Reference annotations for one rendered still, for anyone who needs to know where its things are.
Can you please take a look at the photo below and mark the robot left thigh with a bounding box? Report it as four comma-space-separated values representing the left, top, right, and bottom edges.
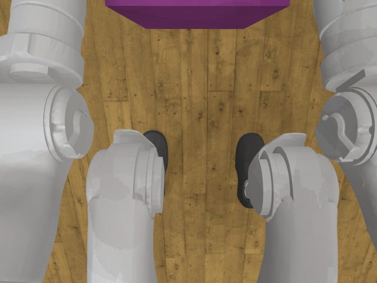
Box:
87, 143, 164, 283

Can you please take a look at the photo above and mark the robot right upper arm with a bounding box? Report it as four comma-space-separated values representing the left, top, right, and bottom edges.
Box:
315, 86, 377, 251

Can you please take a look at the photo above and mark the robot left forearm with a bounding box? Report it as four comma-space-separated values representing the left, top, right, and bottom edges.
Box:
0, 0, 87, 90

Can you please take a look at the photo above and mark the robot left upper arm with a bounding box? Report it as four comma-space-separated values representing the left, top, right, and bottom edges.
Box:
0, 83, 94, 283

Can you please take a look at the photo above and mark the left robot foot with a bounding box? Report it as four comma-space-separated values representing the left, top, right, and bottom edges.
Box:
143, 130, 168, 194

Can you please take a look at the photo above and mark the carton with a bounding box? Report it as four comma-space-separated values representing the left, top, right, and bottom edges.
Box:
105, 0, 290, 29

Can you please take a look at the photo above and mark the robot right forearm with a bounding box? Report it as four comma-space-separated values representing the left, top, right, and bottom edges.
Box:
312, 0, 377, 93

